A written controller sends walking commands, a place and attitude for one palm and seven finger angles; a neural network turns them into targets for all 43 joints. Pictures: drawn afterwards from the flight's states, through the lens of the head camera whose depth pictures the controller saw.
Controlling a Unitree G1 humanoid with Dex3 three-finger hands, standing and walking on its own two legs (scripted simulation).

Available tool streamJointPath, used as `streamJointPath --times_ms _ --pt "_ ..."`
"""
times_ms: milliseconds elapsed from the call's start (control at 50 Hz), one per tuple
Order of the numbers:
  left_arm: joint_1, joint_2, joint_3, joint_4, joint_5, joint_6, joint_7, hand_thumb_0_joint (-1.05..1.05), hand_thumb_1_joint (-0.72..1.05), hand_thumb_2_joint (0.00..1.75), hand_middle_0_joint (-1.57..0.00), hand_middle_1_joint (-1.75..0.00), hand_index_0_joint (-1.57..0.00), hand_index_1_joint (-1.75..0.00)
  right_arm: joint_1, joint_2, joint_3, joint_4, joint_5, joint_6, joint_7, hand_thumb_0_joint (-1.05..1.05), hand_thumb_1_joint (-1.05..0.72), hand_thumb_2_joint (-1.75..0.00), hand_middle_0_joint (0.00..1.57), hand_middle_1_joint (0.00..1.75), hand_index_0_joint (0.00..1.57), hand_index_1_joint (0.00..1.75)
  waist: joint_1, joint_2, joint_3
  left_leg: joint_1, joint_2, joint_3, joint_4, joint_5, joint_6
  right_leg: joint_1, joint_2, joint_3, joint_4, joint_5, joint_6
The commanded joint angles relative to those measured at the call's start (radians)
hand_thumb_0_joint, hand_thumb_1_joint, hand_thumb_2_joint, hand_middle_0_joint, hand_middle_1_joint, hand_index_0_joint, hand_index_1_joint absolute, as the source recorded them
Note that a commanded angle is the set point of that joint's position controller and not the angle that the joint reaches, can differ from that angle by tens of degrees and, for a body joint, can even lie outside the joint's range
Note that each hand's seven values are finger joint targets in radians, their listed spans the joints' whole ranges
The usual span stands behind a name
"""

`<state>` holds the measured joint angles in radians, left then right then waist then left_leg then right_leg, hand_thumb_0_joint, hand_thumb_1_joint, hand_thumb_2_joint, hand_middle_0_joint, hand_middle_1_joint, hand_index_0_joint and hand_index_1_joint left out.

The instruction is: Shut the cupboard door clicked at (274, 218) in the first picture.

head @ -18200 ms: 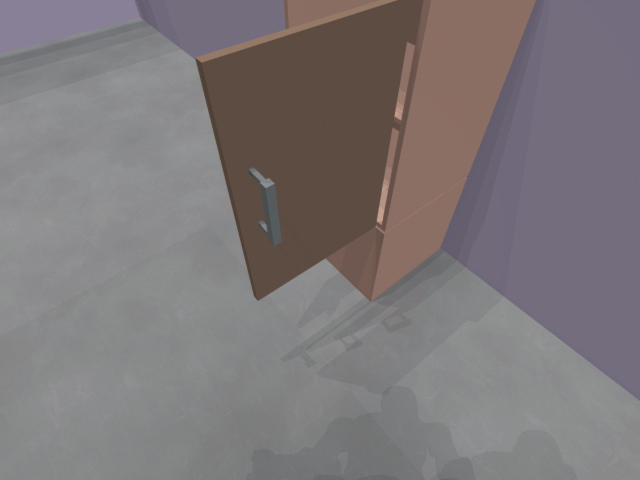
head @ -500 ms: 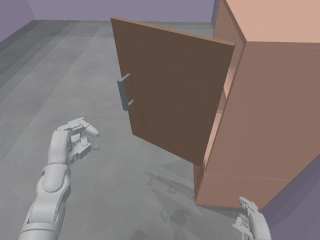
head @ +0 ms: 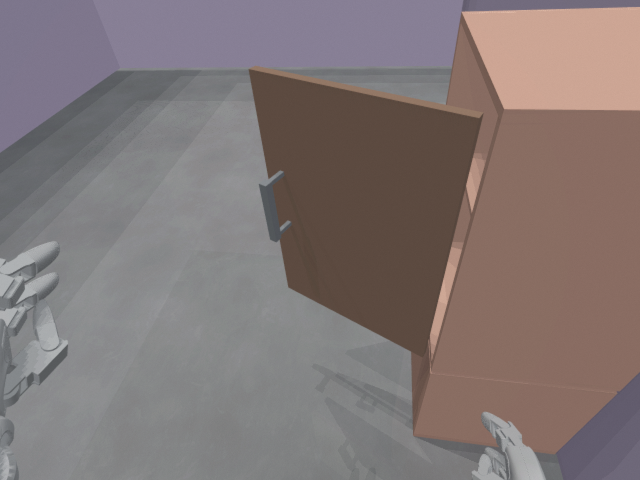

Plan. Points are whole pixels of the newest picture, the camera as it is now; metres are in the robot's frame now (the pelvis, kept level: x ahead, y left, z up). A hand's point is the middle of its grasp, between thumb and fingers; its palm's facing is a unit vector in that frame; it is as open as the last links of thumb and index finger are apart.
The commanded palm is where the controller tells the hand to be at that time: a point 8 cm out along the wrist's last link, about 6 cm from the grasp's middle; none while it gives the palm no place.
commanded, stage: draw the hand back to the body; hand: left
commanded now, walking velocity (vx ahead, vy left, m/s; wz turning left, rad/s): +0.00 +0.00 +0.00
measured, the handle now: (277, 207) +0.64 +0.19 -0.03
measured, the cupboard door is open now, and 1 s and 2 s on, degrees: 64 64 64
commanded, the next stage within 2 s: step back with the hand held close in 0.32 s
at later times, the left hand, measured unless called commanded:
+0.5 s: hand (74, 348) +0.18 +0.26 +0.16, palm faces +0.46 -0.77 -0.43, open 7.4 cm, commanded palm +0.13 +0.29 +0.17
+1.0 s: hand (13, 392) +0.14 +0.30 +0.15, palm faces +0.43 -0.76 -0.49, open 7.4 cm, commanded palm +0.08 +0.33 +0.17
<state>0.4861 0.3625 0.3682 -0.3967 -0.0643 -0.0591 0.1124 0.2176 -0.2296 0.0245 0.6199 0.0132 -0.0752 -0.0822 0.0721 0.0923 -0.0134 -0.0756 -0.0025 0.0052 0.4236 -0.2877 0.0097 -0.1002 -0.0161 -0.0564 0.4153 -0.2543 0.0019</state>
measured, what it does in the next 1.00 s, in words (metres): shifts its weight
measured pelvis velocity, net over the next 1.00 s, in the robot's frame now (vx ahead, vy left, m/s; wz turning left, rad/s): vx -0.06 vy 0.03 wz -0.02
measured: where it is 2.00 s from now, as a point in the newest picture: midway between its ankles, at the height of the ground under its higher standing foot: outside the picture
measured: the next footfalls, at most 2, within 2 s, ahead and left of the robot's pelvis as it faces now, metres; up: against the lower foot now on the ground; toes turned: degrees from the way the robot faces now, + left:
none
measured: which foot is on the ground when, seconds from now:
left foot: down 0.00-1.00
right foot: down 0.00-1.00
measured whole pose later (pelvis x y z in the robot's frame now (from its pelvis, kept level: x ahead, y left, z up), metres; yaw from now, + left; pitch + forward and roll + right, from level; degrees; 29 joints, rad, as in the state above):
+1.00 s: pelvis -0.06 +0.03 -0.01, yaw -1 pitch +0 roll -1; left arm 0.54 0.42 0.44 -0.44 -0.05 -0.16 0.14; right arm 0.18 -0.22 0.01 0.53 0.02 0.01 -0.10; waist 0.00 0.02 -0.01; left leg -0.33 -0.03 0.04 0.58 -0.26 0.06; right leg -0.35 -0.05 -0.02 0.55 -0.20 0.04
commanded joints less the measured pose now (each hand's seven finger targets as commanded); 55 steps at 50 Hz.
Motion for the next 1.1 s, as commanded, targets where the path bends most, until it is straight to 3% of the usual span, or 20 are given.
streamJointPath --times_ms 0,80,180,200,260,360,420,440,460,520,560,620,680,720,800,940,980,1000,1060,1080 --pt "-0.125 0.136 0.058 -0.134 -0.002 -0.059 0.009 0.0 0.9 0.9 -0.2 -0.3 -0.2 -0.3 -0.128 -0.096 -0.042 -0.149 -0.002 -0.063 -0.007 0.0 -0.9 -0.9 0.2 0.3 0.2 0.3 -0.03 -0.086 0.026 -0.066 0.02 0.015 -0.071 0.243 0.011 -0.018 0.0 0.007 -0.059 0.167 -0.004" --pt "-0.166 0.166 0.079 -0.114 0.0 -0.068 0.016 0.0 0.9 0.9 -0.2 -0.3 -0.2 -0.3 -0.133 -0.102 -0.045 -0.139 -0.004 -0.069 -0.018 0.0 -0.9 -0.9 0.2 0.3 0.2 0.3 -0.023 -0.098 0.017 -0.066 0.014 0.011 -0.075 0.176 0.02 -0.021 -0.003 0.017 -0.074 0.094 -0.005" --pt "-0.147 0.214 0.115 -0.217 0.005 -0.093 0.029 0.0 0.9 0.9 -0.2 -0.3 -0.2 -0.3 -0.148 -0.092 -0.04 -0.144 -0.009 -0.093 -0.022 0.0 -0.9 -0.9 0.2 0.3 0.2 0.3 -0.002 -0.015 -0.103 -0.043 0.004 0.012 -0.065 0.219 0.019 0.057 -0.007 0.022 -0.054 0.145 -0.009" --pt "-0.138 0.201 0.105 -0.228 0.006 -0.092 0.029 0.0 0.9 0.9 -0.2 -0.3 -0.2 -0.3 -0.152 -0.084 -0.037 -0.148 -0.008 -0.096 -0.022 0.0 -0.9 -0.9 0.2 0.3 0.2 0.3 -0.001 0.016 -0.098 -0.044 0.004 0.016 -0.065 0.234 0.019 0.059 -0.009 0.024 -0.048 0.165 -0.011" --pt "-0.124 0.199 0.111 -0.213 0.009 -0.091 0.032 0.0 0.9 0.9 -0.2 -0.3 -0.2 -0.3 -0.148 -0.079 -0.034 -0.139 -0.009 -0.103 -0.02 0.0 -0.9 -0.9 0.2 0.3 0.2 0.3 -0.005 0.024 -0.043 -0.061 0.005 0.018 -0.068 0.233 0.01 0.037 -0.002 0.017 -0.052 0.168 -0.012" --pt "-0.107 0.168 0.104 -0.125 -0.001 -0.084 0.016 0.0 0.9 0.9 -0.2 -0.3 -0.2 -0.3 -0.145 -0.08 -0.039 -0.135 -0.002 -0.089 -0.017 0.0 -0.9 -0.9 0.2 0.3 0.2 0.3 -0.011 -0.054 0.047 -0.085 0.016 0.022 -0.081 0.2 0.01 -0.008 0.003 0.02 -0.074 0.122 -0.007" --pt "-0.106 0.164 0.103 -0.106 -0.007 -0.086 0.009 0.0 0.9 0.9 -0.2 -0.3 -0.2 -0.3 -0.143 -0.086 -0.043 -0.139 -0.003 -0.082 -0.017 0.0 -0.9 -0.9 0.2 0.3 0.2 0.3 -0.01 -0.074 0.028 -0.074 0.017 0.022 -0.085 0.189 0.016 -0.001 -0.001 0.025 -0.081 0.105 -0.005" --pt "-0.197 0.251 0.181 -0.149 0.001 -0.123 0.018 0.0 0.9 0.9 -0.2 -0.3 -0.2 -0.3 -0.135 -0.125 -0.061 -0.165 0.005 -0.056 -0.009 0.0 -0.9 -0.9 0.2 0.3 0.2 0.3 -0.052 -0.077 0.05 -0.153 0.034 0.003 -0.007 0.112 0.031 -0.084 -0.065 0.135 -0.139 0.099 -0.017" --pt "-0.108 0.199 0.141 -0.094 0.003 -0.133 0.015 0.0 0.9 0.9 -0.2 -0.3 -0.2 -0.3 -0.126 -0.116 -0.062 -0.148 0.0 -0.042 -0.007 0.0 -0.9 -0.9 0.2 0.3 0.2 0.3 -0.058 -0.12 0.011 -0.142 0.026 -0.007 0.04 0.102 0.031 -0.098 -0.106 0.16 -0.152 0.096 -0.034" --pt "-0.064 0.189 0.115 -0.139 0.01 -0.153 0.018 0.0 0.9 0.9 -0.2 -0.3 -0.2 -0.3 -0.13 -0.105 -0.064 -0.158 -0.001 -0.019 -0.001 0.0 -0.9 -0.9 0.2 0.3 0.2 0.3 -0.063 -0.142 -0.048 -0.159 0.017 -0.008 0.092 0.11 0.024 -0.093 -0.158 0.173 -0.125 0.165 -0.058" --pt "-0.031 0.205 0.133 -0.186 0.009 -0.16 0.03 0.0 0.9 0.9 -0.2 -0.3 -0.2 -0.3 -0.127 -0.113 -0.07 -0.167 -0.002 -0.007 -0.005 0.0 -0.9 -0.9 0.2 0.3 0.2 0.3 -0.067 -0.092 -0.104 -0.147 0.028 -0.018 0.06 0.176 0.019 -0.063 -0.147 0.14 -0.07 0.235 -0.058" --pt "0.006 0.24 0.173 -0.272 0.002 -0.166 0.041 0.0 0.9 0.9 -0.2 -0.3 -0.2 -0.3 -0.133 -0.125 -0.075 -0.2 -0.002 0.012 -0.018 0.0 -0.9 -0.9 0.2 0.3 0.2 0.3 -0.064 -0.006 -0.182 -0.131 0.065 -0.048 0.011 0.435 0.015 0.005 -0.075 0.062 0.064 0.415 -0.021" --pt "0.044 0.282 0.226 -0.281 -0.004 -0.155 0.044 0.0 0.9 0.9 -0.2 -0.3 -0.2 -0.3 -0.134 -0.127 -0.08 -0.215 -0.003 0.037 -0.027 0.0 -0.9 -0.9 0.2 0.3 0.2 0.3 -0.057 -0.003 -0.222 -0.148 0.085 -0.056 0.032 0.604 0.008 0.039 -0.05 0.054 0.126 0.535 -0.008" --pt "0.057 0.262 0.213 -0.276 -0.01 -0.148 0.043 0.0 0.9 0.9 -0.2 -0.3 -0.2 -0.3 -0.118 -0.125 -0.08 -0.228 -0.001 0.052 -0.027 0.0 -0.9 -0.9 0.2 0.3 0.2 0.3 -0.062 -0.029 -0.218 -0.177 0.098 -0.061 0.036 0.628 0.0 0.041 -0.05 0.058 0.156 0.54 -0.009" --pt "0.087 0.236 0.203 -0.234 -0.009 -0.146 0.041 0.0 0.9 0.9 -0.2 -0.3 -0.2 -0.3 -0.114 -0.131 -0.085 -0.232 0.0 0.059 -0.027 0.0 -0.9 -0.9 0.2 0.3 0.2 0.3 -0.065 -0.026 -0.178 -0.282 0.117 -0.078 -0.003 0.454 0.015 0.042 -0.041 0.065 0.169 0.43 -0.002" --pt "0.018 0.212 0.181 -0.23 0.015 -0.167 0.045 0.0 0.9 0.9 -0.2 -0.3 -0.2 -0.3 -0.121 -0.143 -0.077 -0.234 0.0 0.041 -0.03 0.0 -0.9 -0.9 0.2 0.3 0.2 0.3 -0.068 0.008 -0.07 -0.61 0.149 -0.136 -0.128 -0.107 0.076 0.127 -0.001 0.069 0.232 0.235 0.019" --pt "-0.021 0.248 0.209 -0.252 0.029 -0.179 0.048 0.0 0.9 0.9 -0.2 -0.3 -0.2 -0.3 -0.128 -0.152 -0.076 -0.233 -0.005 0.032 -0.032 0.0 -0.9 -0.9 0.2 0.3 0.2 0.3 -0.069 0.022 -0.051 -0.705 0.153 -0.154 -0.152 -0.272 0.094 0.166 0.007 0.083 0.246 0.197 0.021" --pt "-0.029 0.218 0.186 -0.258 0.031 -0.185 0.048 0.0 0.9 0.9 -0.2 -0.3 -0.2 -0.3 -0.12 -0.14 -0.072 -0.234 -0.002 0.027 -0.031 0.0 -0.9 -0.9 0.2 0.3 0.2 0.3 -0.072 0.008 -0.052 -0.725 0.148 -0.148 -0.144 -0.316 0.097 0.172 0.002 0.084 0.252 0.182 0.021" --pt "-0.068 0.22 0.186 -0.289 0.048 -0.203 0.055 0.0 0.9 0.9 -0.2 -0.3 -0.2 -0.3 -0.104 -0.146 -0.074 -0.233 -0.005 0.009 -0.027 0.0 -0.9 -0.9 0.2 0.3 0.2 0.3 -0.077 0.009 -0.045 -0.775 0.124 -0.132 -0.095 -0.419 0.101 0.159 -0.01 0.12 0.23 0.087 0.012" --pt "-0.079 0.252 0.209 -0.308 0.054 -0.209 0.057 0.0 0.9 0.9 -0.2 -0.3 -0.2 -0.3 -0.106 -0.151 -0.076 -0.229 -0.009 0.002 -0.027 0.0 -0.9 -0.9 0.2 0.3 0.2 0.3 -0.075 0.005 -0.049 -0.76 0.118 -0.131 -0.078 -0.43 0.1 0.138 -0.015 0.138 0.206 0.05 0.008"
